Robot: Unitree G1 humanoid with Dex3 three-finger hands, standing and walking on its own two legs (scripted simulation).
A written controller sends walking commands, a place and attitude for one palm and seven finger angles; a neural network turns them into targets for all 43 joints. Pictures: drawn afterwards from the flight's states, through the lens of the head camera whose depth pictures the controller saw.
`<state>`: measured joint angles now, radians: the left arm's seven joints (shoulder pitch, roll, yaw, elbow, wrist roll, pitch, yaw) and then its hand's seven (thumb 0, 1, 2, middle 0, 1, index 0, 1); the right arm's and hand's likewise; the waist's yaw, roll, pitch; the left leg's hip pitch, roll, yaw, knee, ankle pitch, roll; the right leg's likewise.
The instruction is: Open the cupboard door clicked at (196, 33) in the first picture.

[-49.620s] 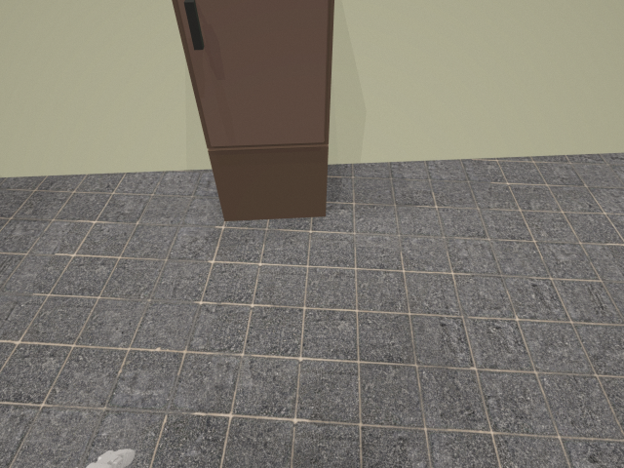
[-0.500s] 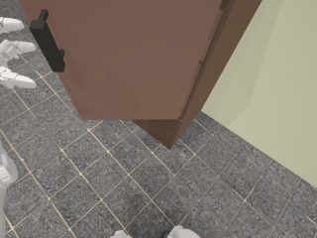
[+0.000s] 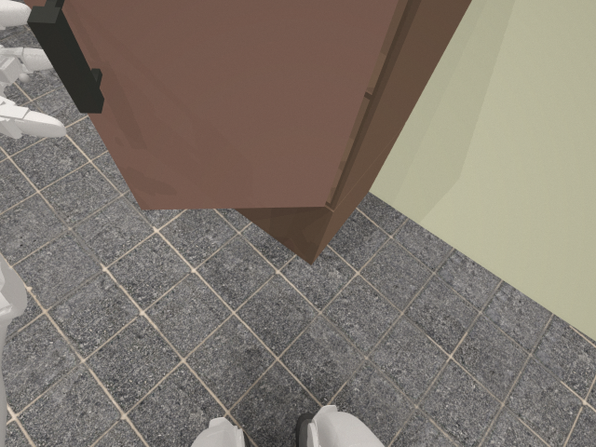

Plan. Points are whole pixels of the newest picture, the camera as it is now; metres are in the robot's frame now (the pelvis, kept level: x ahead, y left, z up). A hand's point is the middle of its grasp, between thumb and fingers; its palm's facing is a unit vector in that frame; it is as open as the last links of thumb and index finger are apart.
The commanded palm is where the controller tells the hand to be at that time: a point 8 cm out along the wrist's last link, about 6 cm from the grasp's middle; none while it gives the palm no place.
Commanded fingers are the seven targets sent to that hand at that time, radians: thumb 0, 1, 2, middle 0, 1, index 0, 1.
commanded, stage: move the hooked fingers beside the handle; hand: left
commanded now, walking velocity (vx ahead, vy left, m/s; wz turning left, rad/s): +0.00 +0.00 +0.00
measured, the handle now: (75, 53) +0.58 +0.22 +0.13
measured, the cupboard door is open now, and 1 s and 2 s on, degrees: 41 41 42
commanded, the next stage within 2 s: slide the fingers in behind the handle in 0.22 s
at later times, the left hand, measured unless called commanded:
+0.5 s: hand (21, 87) +0.52 +0.26 +0.13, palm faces -0.06 -1.00 +0.01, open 14.0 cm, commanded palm +0.51 +0.30 +0.13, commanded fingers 0.00 -0.50 0.30 -0.30 -1.20 -0.30 -1.20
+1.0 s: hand (50, 88) +0.52 +0.23 +0.13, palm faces -0.02 -1.00 +0.02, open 14.0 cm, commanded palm +0.50 +0.27 +0.13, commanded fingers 0.00 -0.50 0.30 -0.30 -1.20 -0.30 -1.20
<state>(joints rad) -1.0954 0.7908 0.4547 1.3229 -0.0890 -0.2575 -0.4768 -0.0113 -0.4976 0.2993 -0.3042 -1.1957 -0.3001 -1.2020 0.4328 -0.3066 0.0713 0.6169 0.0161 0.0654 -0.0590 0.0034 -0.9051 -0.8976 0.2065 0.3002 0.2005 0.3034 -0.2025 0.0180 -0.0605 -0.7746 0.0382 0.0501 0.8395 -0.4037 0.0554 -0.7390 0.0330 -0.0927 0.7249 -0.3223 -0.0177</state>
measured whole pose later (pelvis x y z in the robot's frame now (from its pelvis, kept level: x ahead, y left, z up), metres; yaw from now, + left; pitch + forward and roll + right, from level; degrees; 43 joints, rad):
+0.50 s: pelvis +0.01 +0.00 +0.00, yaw +0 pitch +20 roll -4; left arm -1.04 0.77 0.43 1.28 -0.12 -0.23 -0.51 -0.01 -0.50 0.30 -0.30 -1.20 -0.30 -1.20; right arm 0.44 -0.30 0.06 0.61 0.01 0.08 -0.06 0.00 -0.90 -0.90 0.21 0.30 0.20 0.30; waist -0.19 0.02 -0.08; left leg -0.77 0.04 0.05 0.84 -0.41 0.06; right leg -0.72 0.04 -0.09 0.71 -0.32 -0.01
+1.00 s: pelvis +0.01 +0.00 +0.00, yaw +0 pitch +18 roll -3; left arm -0.99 0.67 0.43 1.24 -0.13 -0.26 -0.41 -0.01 -0.50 0.30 -0.29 -1.19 -0.30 -1.20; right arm 0.44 -0.28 0.06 0.61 0.02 0.08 -0.03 0.00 -0.90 -0.90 0.21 0.30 0.20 0.30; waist -0.17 0.03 -0.08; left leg -0.72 0.04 0.05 0.82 -0.42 0.05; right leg -0.69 0.04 -0.09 0.71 -0.33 -0.02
